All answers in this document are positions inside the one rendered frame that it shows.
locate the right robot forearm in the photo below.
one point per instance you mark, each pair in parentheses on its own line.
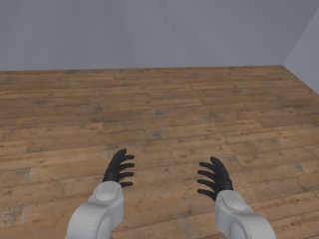
(236,220)

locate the right robot hand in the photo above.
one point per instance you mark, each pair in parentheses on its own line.
(220,177)

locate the left robot forearm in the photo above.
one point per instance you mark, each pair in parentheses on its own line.
(97,218)

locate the left robot hand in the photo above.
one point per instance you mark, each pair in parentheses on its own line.
(115,167)

